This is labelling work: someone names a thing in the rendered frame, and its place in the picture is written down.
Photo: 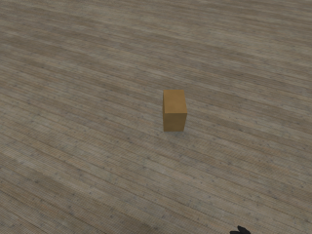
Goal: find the carton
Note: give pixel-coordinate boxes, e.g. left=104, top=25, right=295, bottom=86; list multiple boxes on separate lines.
left=162, top=90, right=187, bottom=132

